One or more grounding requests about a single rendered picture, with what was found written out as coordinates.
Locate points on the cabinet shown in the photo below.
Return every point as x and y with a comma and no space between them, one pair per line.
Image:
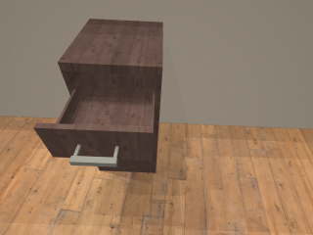
118,48

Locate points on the handle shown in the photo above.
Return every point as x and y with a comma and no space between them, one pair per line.
93,161

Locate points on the drawer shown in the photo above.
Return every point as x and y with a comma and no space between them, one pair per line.
104,111

